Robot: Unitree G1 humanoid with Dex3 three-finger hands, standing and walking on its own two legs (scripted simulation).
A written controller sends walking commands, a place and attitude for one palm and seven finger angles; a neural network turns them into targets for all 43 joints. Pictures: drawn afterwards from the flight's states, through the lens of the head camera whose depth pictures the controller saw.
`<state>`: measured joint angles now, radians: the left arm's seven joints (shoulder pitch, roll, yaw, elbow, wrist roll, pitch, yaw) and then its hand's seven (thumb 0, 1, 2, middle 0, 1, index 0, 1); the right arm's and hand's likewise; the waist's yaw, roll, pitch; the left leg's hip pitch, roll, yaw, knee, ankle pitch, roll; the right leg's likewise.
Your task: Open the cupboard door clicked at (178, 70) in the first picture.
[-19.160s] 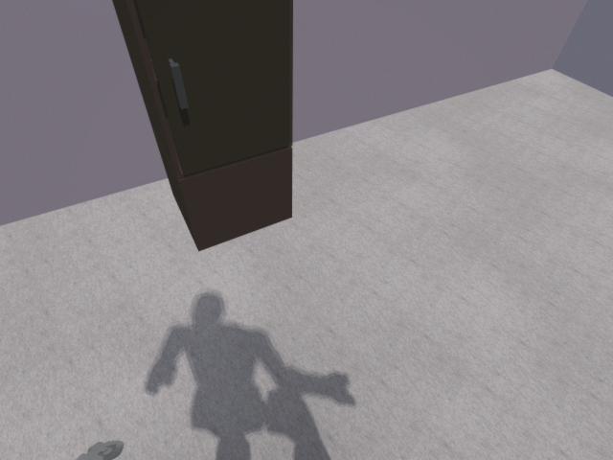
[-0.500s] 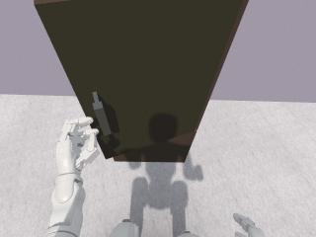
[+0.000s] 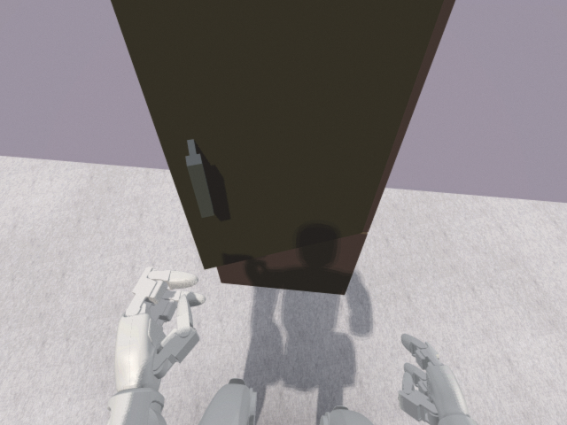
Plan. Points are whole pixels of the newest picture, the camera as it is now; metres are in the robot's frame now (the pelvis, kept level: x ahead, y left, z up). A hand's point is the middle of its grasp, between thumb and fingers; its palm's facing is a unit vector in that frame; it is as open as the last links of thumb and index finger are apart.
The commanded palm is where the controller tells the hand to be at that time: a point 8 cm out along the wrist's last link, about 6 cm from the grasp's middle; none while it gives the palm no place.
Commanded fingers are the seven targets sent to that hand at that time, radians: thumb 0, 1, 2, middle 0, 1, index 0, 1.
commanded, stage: open thumb and fingers to let go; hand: left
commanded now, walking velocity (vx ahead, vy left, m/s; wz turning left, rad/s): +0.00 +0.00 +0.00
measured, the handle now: (199, 179) +0.46 +0.16 +0.07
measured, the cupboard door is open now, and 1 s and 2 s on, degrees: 21 21 21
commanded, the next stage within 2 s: slide the hand sideways off the handle in 0.70 s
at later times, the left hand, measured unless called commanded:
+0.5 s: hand (193, 319) +0.24 +0.13 +0.06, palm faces +0.17 -0.98 +0.00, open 13.8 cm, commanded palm +0.20 +0.19 +0.06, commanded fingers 0.00 -0.50 0.30 -0.22 -0.70 -0.22 -0.70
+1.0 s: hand (197, 336) +0.22 +0.12 +0.06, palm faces -0.18 -0.98 -0.04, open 16.3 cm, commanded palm +0.20 +0.20 +0.06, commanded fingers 0.00 -0.50 0.30 -0.15 -0.30 -0.15 -0.30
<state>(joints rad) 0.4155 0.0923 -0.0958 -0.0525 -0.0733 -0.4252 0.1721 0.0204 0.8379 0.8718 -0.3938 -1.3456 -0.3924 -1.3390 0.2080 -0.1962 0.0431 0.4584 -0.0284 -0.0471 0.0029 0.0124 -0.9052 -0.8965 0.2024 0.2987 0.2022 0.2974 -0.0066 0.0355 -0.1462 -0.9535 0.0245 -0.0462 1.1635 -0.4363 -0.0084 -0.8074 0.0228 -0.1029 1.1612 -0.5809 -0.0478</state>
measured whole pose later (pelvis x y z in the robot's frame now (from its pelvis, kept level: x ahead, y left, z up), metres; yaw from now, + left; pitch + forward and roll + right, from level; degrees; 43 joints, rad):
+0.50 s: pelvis +0.03 +0.00 +0.00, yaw +0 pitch +16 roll -1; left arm 0.51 0.09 -0.07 -0.13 -0.10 -0.47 0.13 0.00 -0.40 0.34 -0.28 -1.09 -0.28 -1.08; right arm 0.23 -0.22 0.00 0.48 -0.03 -0.06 -0.01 0.02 -0.91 -0.90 0.20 0.30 0.20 0.30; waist -0.01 0.03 -0.17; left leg -0.97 0.03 -0.03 1.17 -0.48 -0.01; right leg -0.83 0.02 -0.09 1.17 -0.62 -0.05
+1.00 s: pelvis +0.02 +0.01 +0.00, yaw -1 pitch +15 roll -2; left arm 0.53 0.21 -0.07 -0.16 -0.16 -0.42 -0.16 -0.01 -0.49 0.30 -0.15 -0.33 -0.15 -0.32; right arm 0.23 -0.20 0.01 0.43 0.00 -0.01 -0.03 0.01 -0.91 -0.90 0.20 0.30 0.20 0.30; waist -0.02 0.05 -0.16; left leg -0.95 0.03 -0.02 1.19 -0.49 0.00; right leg -0.81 0.03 -0.07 1.17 -0.62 -0.03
